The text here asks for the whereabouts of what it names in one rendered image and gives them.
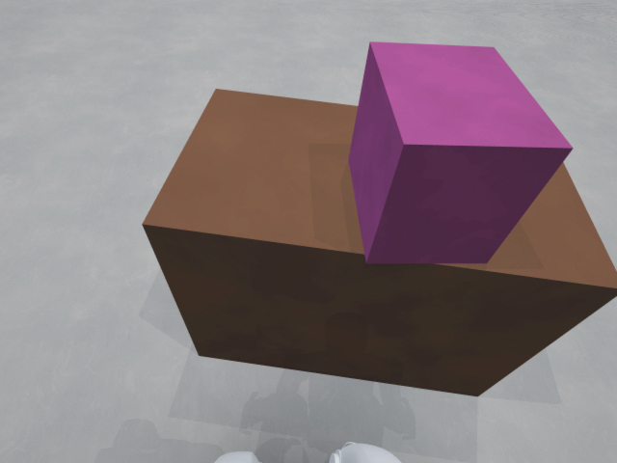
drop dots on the pedestal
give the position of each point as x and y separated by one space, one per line
257 233

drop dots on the right robot thigh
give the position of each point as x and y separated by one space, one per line
362 453

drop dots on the carton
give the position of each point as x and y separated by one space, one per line
449 151

